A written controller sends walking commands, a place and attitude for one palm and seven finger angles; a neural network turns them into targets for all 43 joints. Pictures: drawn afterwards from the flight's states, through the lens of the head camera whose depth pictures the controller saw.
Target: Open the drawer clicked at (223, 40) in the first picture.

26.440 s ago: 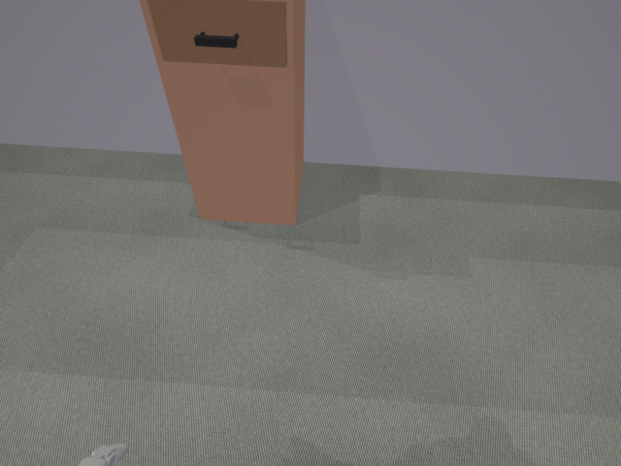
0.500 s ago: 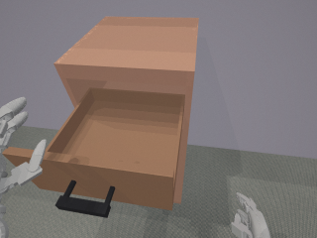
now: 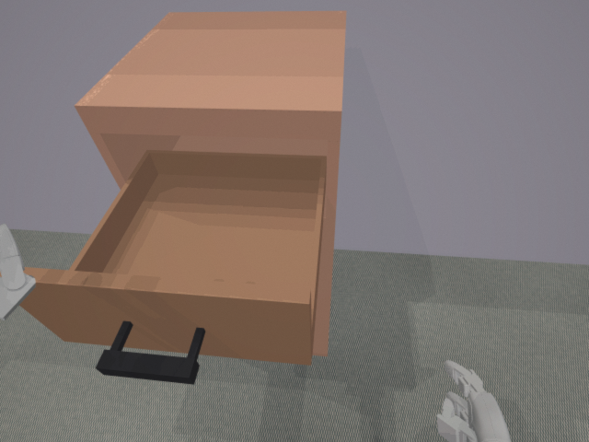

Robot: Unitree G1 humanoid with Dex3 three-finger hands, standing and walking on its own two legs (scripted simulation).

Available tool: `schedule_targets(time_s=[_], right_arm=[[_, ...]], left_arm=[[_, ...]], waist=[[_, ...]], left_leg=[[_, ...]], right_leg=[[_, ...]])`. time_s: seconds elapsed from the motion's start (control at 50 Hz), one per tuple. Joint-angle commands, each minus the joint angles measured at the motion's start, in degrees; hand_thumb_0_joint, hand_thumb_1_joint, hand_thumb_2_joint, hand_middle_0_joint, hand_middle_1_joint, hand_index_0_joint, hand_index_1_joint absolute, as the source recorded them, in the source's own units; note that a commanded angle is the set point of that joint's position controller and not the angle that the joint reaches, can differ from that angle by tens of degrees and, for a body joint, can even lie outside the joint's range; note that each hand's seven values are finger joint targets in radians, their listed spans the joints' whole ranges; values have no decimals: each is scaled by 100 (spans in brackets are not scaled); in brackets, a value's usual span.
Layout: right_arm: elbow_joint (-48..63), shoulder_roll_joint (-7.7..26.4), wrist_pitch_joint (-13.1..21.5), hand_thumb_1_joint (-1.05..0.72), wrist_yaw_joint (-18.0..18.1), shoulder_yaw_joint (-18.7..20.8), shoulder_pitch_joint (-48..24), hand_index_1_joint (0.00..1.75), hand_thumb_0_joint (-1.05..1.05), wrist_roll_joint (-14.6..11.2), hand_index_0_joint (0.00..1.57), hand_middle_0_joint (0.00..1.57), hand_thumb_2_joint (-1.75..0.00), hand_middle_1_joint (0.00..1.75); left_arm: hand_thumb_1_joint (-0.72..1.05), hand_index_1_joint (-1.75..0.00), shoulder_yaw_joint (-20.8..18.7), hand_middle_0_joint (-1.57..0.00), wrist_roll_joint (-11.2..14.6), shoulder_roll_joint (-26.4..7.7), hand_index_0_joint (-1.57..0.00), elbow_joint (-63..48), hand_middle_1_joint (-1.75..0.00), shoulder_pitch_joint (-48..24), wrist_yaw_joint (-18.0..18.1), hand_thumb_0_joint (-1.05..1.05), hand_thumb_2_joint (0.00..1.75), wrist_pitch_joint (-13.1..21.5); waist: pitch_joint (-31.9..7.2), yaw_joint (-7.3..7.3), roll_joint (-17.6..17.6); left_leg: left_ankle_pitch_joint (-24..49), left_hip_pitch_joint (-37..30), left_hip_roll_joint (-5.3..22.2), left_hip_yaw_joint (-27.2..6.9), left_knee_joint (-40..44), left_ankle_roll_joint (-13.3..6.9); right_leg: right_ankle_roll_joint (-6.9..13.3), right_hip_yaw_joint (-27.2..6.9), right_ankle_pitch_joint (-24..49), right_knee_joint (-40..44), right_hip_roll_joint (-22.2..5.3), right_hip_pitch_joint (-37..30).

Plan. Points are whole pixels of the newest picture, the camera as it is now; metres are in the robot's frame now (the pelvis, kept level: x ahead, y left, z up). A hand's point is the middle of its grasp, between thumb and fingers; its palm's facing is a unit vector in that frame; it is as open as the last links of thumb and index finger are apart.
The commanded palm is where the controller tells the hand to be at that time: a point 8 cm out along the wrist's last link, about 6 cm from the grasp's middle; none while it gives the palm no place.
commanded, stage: step back with the hand held close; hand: left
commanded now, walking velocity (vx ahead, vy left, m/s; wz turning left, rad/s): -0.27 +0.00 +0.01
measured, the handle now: (155, 349) +0.22 +0.20 +0.04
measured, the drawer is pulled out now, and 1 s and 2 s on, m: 0.30 0.30 0.30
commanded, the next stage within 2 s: stop stepping back and stand still in 0.90 s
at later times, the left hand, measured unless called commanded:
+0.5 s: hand out of the picture +0.12 +0.25 +0.22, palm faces +0.49 -0.74 -0.46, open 7.4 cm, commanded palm +0.06 +0.29 +0.23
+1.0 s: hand out of the picture +0.06 +0.18 +0.22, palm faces +0.32 -0.81 -0.50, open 7.4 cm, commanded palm -0.02 +0.25 +0.23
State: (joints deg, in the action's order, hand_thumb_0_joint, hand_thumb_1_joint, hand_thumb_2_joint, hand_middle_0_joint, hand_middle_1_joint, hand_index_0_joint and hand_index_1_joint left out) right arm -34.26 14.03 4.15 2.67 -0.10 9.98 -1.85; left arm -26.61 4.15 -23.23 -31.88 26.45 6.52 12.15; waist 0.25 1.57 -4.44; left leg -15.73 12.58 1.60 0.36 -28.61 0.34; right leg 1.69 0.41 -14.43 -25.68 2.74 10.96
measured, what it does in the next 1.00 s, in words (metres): walks backwards: right foot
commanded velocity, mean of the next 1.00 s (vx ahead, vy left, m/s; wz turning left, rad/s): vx -0.31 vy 0.00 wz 0.05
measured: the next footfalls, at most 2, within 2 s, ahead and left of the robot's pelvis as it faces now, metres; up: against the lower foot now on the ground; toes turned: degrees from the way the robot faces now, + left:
right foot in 0.88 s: -0.20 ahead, -0.14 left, +0.00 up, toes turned +5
left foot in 1.20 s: -0.21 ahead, +0.10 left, +0.00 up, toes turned +3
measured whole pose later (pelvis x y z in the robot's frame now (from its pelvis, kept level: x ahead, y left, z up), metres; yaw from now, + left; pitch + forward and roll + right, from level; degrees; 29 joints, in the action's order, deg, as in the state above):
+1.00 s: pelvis -0.17 -0.03 -0.01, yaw -2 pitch +1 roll +0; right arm -37.1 11.0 7.9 0.3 -0.9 9.5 -1.8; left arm -26.4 3.6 -24.8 -38.8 28.5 6.3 17.3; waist 3.4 -1.2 -0.7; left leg -21.1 32.6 1.8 -0.5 -50.9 1.3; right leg 2.6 3.5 -20.8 -33.2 1.0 13.6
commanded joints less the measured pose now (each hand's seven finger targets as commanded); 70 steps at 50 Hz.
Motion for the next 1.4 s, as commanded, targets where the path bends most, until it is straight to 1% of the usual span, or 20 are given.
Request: schedule_targets(time_s=[0.0, 0.14, 0.3, 0.4, 0.48, 0.56, 0.6, 0.64, 0.72, 0.78, 0.86, 0.9, 0.92, 0.96, 1.04, 1.12, 1.22, 1.24, 1.3, 1.38], right_arm=[[1048, 551, 139, -90, 19, 326, -568, 30, 0, -66, 20, 20, -90, 30], [1295, 492, 101, -90, 61, 331, -667, 30, 0, -11, 20, 20, -90, 30], [1157, 496, 323, -90, 87, 318, -294, 30, 0, 52, 20, 20, -90, 30], [1092, 537, 407, -90, 94, 282, -192, 30, 0, -1, 20, 20, -90, 30], [936, 493, 435, -90, 37, 281, -117, 30, 0, 42, 20, 20, -90, 30], [994, 463, 446, -90, 45, 212, -217, 30, 0, 116, 20, 20, -90, 30], [1152, 545, 475, -90, 70, 233, -344, 30, 0, 111, 20, 20, -90, 30], [1152, 404, 548, -90, 87, 243, -369, 30, 0, 171, 20, 20, -90, 30], [860, 440, 704, -90, -2, 325, -202, 30, 0, 154, 20, 20, -90, 30], [664, 490, 805, -90, -76, 282, -201, 30, 0, 148, 20, 20, -90, 30], [598, 513, 859, -90, -145, 204, -402, 30, 0, 97, 20, 20, -90, 30], [668, 306, 802, -90, -156, 187, -374, 30, 0, 1, 20, 20, -90, 30], [803, 456, 777, -90, -159, 339, -495, 30, 0, -123, 20, 20, -90, 30], [869, 267, 633, -90, -112, 213, -700, 30, 0, -101, 20, 20, -90, 30], [1002, 127, 269, -90, 84, 33, -670, 30, 0, -37, 20, 20, -90, 30], [1033, 311, 342, -90, 111, 202, -337, 30, 0, 34, 20, 20, -90, 30], [1081, 585, 478, -90, -31, 451, -226, 30, 0, -58, 20, 20, -90, 30], [1028, 468, 439, -90, -18, 392, -275, 30, 0, -6, 20, 20, -90, 30], [964, 505, 437, -90, -44, 277, -357, 30, 0, -19, 20, 20, -90, 30], [876, 553, 398, -90, 55, 289, -283, 30, 0, 73, 20, 20, -90, 30]], left_arm=[[90, -30, -490, -20, -32, -975, -20, -978, -30, 386, 58, 0, 90, 248], [90, -30, -1053, -20, -73, -1511, -20, -2154, -30, 790, 253, 0, 90, 411], [90, -30, -1035, -20, -42, -1261, -20, -1786, -30, 664, 319, 0, 90, 470], [90, -30, -780, -20, -87, -1054, -20, -1320, -30, 155, 316, 0, 90, 437], [90, -30, -470, -20, -134, -1053, -20, -1450, -30, -211, 335, 0, 90, 472], [90, -30, -719, -20, -160, -1289, -20, -1910, -30, -106, 394, 0, 90, 528], [90, -30, -879, -20, -172, -1290, -20, -2171, -30, 37, 426, 0, 90, 628], [90, -30, -1094, -20, -211, -1400, -20, -2173, -30, 47, 481, 0, 90, 684], [90, -30, -1054, -20, -77, -1199, -20, -1849, -30, 118, 424, 0, 90, 695], [90, -30, -827, -20, -34, -1040, -20, -1724, -30, 46, 340, 0, 90, 691], [90, -30, -766, -20, 10, -1125, -20, -1764, -30, -179, 166, 0, 90, 788], [90, -30, -958, -20, 17, -1525, -20, -1800, -30, -109, 138, 0, 90, 887], [90, -30, -890, -20, 49, -1465, -20, -1759, -30, 129, 125, 0, 90, 862], [90, -30, -1186, -20, 65, -1523, -20, -1520, -30, 932, 147, 0, 90, 747], [90, -30, -1099, -20, -58, -1310, -20, -1613, -30, 956, 316, 0, 90, 652], [90, -30, -1025, -20, -84, -1233, -20, -1669, -30, 1027, 457, 0, 90, 525], [90, -30, -970, -20, -63, -1299, -20, -2103, -30, 1179, 385, 0, 90, 462], [90, -30, -1142, -20, -45, -1425, -20, -2180, -30, 1209, 418, 0, 90, 444], [90, -30, -876, -20, -56, -1182, -20, -2100, -30, 734, 405, 0, 90, 461], [90, -30, -592, -20, -130, -1011, -20, -1621, -30, 195, 437, 0, 90, 355]], waist=[[-815, -154, 525], [-1100, -74, -97], [-684, -139, -501], [-191, -239, 107], [-15, -340, 1270], [-418, -324, 857], [-465, -234, -630], [-618, -220, -1340], [-480, -221, -509], [-567, -241, -675], [-753, -139, -520], [-929, -219, 1360], [-829, -155, 2105], [-951, -131, 1469], [-875, -309, 1052], [-1080, -359, 974], [-1122, -218, -181], [-1090, -242, -755], [-389, -269, -264], [202, -375, 281]], left_leg=[[1683, -470, 426, -161, 191, -291], [1931, 205, 616, -500, 478, -317], [550, 1345, 973, -574, 810, -432], [-1423, 1983, 692, -507, 513, -414], [-1161, 472, -33, -137, -1277, -155], [-637, 284, 233, -518, -242, -278], [-937, 1205, 1133, -1459, 1006, -619], [-1455, 2033, 1780, -1733, 1713, -864], [-148, 1494, 1552, -1018, 1098, -874], [563, 760, 1491, -946, 861, -745], [568, 522, 1071, -570, 144, -396], [-55, 703, 131, 383, -1461, 52], [-1081, 1425, -405, 143, -2840, 133], [-1286, 2178, -281, -293, -3823, 140], [-966, 1711, -98, 72, -1815, 84], [334, 413, -176, 310, 262, -82], [3139, -778, 942, -381, 304, -418], [2899, -517, 820, -381, 315, -438], [198, 1009, 684, -472, 853, -397], [-1975, 974, 256, -343, 534, -411]], right_leg=[[-150, -555, 2047, 183, -844, 137], [-141, -349, 1677, -423, -641, -158], [-179, -207, 234, -1078, -480, -160], [-70, -721, -114, -643, -669, 231], [371, -1773, -1681, 1123, -1541, 2180], [212, -1044, -664, 288, -1261, 1653], [-151, -408, -609, -1332, -462, 1032], [-244, -200, -1342, -3197, -193, 506], [-296, -104, -1428, -3177, -225, 956], [-319, 106, -1484, -1963, -238, 1011], [-215, 213, 138, 366, -388, 191], [256, -1029, 2219, 1008, -1715, 254], [476, -1576, 3719, 756, -2261, 128], [598, -974, 4753, 224, -2274, -387], [543, -586, 4890, -100, -1801, -901], [267, -666, 4035, -258, -1653, -869], [-195, -170, 895, -599, -665, 124], [-171, -75, 981, -464, -633, 25], [-164, -89, 249, -192, -560, -552], [73, -835, -2173, 835, -671, 653]])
